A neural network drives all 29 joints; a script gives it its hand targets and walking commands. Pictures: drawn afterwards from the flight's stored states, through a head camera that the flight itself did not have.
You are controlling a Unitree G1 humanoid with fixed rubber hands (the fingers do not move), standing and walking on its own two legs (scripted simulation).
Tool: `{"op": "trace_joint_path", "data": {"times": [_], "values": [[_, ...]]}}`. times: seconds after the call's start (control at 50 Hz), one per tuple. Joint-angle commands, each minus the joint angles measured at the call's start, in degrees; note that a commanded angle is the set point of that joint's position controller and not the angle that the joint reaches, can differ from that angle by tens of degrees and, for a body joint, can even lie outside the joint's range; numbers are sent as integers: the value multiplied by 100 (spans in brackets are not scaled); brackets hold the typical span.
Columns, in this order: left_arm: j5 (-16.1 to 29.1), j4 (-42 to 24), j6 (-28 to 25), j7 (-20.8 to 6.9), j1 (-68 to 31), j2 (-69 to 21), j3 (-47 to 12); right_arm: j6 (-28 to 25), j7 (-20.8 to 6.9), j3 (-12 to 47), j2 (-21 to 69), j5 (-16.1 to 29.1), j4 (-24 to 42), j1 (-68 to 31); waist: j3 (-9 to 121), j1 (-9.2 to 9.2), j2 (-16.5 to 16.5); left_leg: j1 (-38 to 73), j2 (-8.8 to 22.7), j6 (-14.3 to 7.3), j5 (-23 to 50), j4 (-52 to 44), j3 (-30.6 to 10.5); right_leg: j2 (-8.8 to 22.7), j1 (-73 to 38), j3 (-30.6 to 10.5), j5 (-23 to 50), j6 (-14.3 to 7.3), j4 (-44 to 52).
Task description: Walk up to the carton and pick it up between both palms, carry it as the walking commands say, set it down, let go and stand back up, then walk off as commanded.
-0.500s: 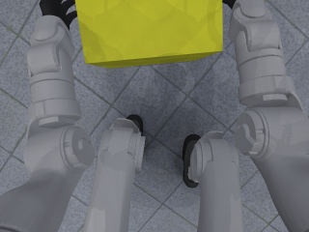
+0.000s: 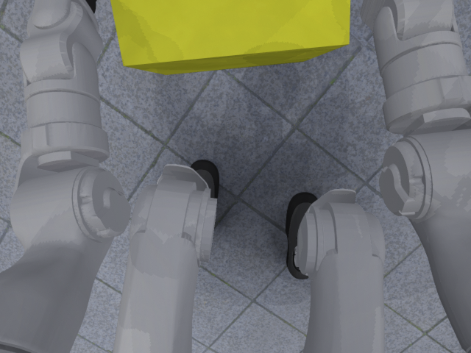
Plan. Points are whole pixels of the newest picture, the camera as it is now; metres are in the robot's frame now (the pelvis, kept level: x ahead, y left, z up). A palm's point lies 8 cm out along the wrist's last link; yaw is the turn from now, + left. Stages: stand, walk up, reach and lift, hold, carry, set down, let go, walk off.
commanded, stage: set down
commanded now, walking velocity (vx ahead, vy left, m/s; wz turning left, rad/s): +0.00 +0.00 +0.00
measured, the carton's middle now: out of the picture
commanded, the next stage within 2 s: none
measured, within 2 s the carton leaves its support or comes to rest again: neither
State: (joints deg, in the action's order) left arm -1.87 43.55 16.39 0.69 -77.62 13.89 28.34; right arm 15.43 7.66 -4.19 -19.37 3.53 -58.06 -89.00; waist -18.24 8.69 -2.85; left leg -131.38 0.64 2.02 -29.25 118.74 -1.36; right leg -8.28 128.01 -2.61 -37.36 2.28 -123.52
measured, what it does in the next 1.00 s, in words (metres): stands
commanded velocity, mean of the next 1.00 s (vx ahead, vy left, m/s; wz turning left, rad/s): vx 0.00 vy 0.00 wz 0.00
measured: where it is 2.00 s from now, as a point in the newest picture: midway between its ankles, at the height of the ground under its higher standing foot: (249, 233)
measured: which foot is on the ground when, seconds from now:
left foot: down 0.00-1.00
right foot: down 0.00-1.00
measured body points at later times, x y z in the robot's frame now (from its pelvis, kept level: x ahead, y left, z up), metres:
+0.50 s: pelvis -0.01 +0.00 -0.01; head +0.38 +0.03 +0.22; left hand +0.51 +0.29 -0.18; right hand +0.60 -0.06 -0.19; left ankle +0.12 +0.13 -0.36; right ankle +0.08 -0.11 -0.36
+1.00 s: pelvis -0.01 +0.00 -0.01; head +0.37 +0.02 +0.21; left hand +0.51 +0.29 -0.19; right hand +0.60 -0.06 -0.19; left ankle +0.12 +0.13 -0.36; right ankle +0.08 -0.11 -0.36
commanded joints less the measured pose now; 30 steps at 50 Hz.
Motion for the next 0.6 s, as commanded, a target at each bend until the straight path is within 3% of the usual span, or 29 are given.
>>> {"op": "trace_joint_path", "data": {"times": [0.0,0.16,0.58], "values": [[650,-456,-149,-1510,-3480,-3917,-2273,-311,-1465,1586,5208,666,1143,-3027,7325,769,-807,4449,-350,-111,2709,-503,626,-77,-2834,495,2165,-166,1011],[540,-316,-212,-1579,-3601,-3722,-2078,-348,-1417,1422,5039,598,900,-3085,6718,768,-755,4001,-291,-114,2329,-442,655,-35,-2779,407,1978,-189,997],[448,276,-286,-1585,-3644,-3582,-1929,-337,-1515,1007,4626,218,245,-2871,5297,503,-542,3622,-270,-98,1753,-381,566,40,-2247,358,1361,-269,877]]}}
